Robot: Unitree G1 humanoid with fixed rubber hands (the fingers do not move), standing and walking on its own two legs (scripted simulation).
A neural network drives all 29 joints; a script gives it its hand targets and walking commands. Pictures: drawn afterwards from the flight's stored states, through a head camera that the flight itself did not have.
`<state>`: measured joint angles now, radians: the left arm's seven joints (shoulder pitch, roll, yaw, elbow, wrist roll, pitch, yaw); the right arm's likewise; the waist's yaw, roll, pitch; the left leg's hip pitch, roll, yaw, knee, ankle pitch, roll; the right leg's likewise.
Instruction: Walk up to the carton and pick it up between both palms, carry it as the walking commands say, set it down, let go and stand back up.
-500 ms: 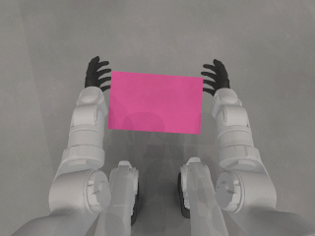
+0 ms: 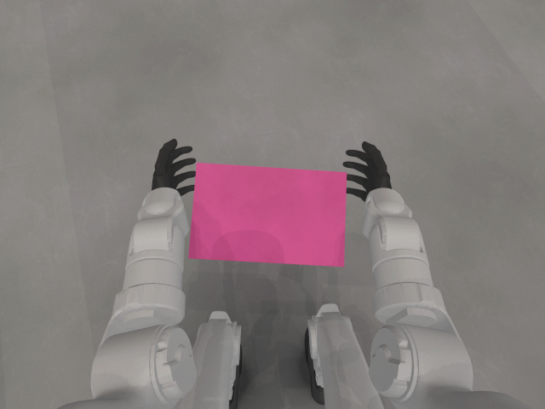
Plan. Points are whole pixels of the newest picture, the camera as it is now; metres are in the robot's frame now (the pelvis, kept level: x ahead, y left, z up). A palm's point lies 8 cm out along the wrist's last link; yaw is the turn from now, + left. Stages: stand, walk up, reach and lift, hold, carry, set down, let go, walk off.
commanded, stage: reach and lift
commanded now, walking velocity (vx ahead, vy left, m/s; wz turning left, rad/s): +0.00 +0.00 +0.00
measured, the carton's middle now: (268, 218) +0.41 +0.01 -0.13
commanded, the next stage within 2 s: none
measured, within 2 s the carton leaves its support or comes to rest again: neither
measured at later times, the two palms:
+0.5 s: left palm (146, 183) +0.40 +0.16 +0.04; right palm (396, 184) +0.40 -0.16 +0.03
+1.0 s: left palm (120, 169) +0.39 +0.16 +0.11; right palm (426, 171) +0.38 -0.16 +0.11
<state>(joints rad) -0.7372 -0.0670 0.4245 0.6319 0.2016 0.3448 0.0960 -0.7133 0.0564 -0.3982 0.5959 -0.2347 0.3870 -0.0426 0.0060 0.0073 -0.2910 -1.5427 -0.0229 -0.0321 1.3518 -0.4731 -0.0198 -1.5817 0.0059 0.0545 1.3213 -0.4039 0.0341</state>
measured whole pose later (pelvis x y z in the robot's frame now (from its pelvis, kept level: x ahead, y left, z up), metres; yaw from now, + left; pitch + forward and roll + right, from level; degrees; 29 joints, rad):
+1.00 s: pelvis +0.04 +0.00 +0.13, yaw +0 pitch +19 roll +0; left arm -0.43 -0.16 0.41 0.44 0.29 0.40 0.00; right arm -0.40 0.17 -0.37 0.39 -0.31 0.44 0.03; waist 0.00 0.01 -0.14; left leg -0.74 -0.01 -0.05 0.69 -0.28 -0.02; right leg -0.78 -0.01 0.04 0.68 -0.23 0.02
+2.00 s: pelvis +0.06 -0.01 +0.17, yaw +0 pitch -7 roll +0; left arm -0.29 -0.16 0.29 0.24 0.33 0.73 -0.02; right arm -0.29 0.16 -0.26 0.24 -0.31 0.75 0.04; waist -0.01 0.01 0.02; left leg -0.01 0.01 -0.05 0.31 -0.18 -0.02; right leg -0.05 -0.01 0.03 0.31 -0.14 0.01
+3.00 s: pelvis +0.06 +0.00 +0.17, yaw +0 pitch -7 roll +0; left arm -0.23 -0.14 0.23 0.19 0.31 0.74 -0.02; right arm -0.21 0.14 -0.21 0.16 -0.29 0.76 0.04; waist -0.02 0.01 0.03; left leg 0.01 0.00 -0.06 0.29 -0.18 -0.01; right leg -0.03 -0.01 0.03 0.30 -0.15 0.01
